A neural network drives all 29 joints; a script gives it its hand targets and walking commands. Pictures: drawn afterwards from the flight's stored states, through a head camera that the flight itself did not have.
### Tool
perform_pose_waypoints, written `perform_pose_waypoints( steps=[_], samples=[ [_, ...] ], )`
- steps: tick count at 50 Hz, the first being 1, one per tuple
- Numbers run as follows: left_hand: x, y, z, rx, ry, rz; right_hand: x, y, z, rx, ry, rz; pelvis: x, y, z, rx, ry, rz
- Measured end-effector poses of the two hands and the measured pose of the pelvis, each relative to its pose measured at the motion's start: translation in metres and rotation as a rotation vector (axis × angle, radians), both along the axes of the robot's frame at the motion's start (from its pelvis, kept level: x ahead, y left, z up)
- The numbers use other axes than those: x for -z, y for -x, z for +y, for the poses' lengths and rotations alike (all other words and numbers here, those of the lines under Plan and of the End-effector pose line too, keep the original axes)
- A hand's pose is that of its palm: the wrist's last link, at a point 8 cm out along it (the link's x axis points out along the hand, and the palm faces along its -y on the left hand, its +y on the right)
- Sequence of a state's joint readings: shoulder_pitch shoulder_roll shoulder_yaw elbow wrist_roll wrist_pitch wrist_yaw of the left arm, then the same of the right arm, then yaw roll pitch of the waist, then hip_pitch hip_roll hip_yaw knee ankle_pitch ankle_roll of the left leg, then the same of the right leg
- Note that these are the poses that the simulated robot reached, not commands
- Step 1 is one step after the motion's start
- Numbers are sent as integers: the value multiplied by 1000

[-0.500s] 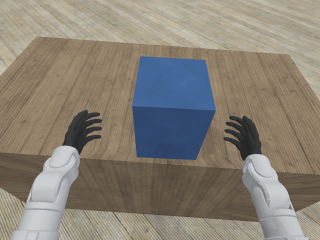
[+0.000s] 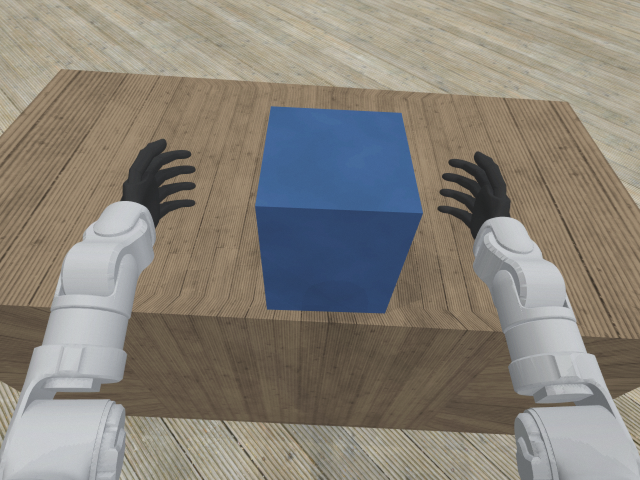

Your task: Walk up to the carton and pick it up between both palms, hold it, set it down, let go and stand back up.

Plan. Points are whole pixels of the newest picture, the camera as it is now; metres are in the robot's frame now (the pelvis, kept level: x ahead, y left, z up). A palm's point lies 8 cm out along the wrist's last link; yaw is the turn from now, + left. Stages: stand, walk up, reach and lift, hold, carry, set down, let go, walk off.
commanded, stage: reach and lift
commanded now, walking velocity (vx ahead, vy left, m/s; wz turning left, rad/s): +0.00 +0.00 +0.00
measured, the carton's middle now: (331, 215) +0.49 -0.02 +0.01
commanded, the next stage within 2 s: none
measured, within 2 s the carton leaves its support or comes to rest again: neither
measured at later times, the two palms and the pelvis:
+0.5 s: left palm (148, 140) +0.45 +0.21 +0.19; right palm (488, 153) +0.45 -0.20 +0.18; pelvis +0.00 +0.00 +0.00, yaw +1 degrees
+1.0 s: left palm (176, 208) +0.44 +0.20 +0.08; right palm (451, 219) +0.43 -0.18 +0.08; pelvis -0.01 +0.00 -0.01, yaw +0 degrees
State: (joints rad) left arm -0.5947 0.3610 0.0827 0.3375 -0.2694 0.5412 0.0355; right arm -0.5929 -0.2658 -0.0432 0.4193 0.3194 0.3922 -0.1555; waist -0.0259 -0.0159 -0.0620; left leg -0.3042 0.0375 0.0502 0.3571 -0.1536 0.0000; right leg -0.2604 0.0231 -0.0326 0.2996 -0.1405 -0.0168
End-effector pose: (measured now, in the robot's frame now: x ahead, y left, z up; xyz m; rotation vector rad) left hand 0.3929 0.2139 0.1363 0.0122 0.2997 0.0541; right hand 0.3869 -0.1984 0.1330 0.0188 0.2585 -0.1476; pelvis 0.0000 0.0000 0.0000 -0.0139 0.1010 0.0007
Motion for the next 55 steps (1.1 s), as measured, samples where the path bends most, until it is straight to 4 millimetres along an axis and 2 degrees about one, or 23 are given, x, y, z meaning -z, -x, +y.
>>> perform_pose_waypoints(
  steps=[25,31,36,44,47,51,55],
  samples=[
    [-50,-58,-6,-16,-12,-34,-51,-59,2,-2,17,14,3,-2,-1,-10,7,122],
    [-53,-67,-7,-22,-10,-40,-55,-66,2,8,24,28,3,0,0,-16,10,131],
    [-36,-68,-7,-23,-8,-36,-37,-63,3,20,35,49,1,2,0,-24,12,123],
    [27,-53,-11,-29,-9,6,23,-46,11,19,29,84,3,3,3,-18,13,166],
    [44,-49,-13,-37,-11,15,41,-43,15,11,21,86,5,5,4,-11,14,206],
    [56,-48,-17,-43,-17,9,55,-45,20,0,19,73,8,8,5,-6,15,254],
    [61,-51,-20,-43,-24,-7,59,-49,24,-7,26,53,12,11,5,-4,16,286]
  ],
)
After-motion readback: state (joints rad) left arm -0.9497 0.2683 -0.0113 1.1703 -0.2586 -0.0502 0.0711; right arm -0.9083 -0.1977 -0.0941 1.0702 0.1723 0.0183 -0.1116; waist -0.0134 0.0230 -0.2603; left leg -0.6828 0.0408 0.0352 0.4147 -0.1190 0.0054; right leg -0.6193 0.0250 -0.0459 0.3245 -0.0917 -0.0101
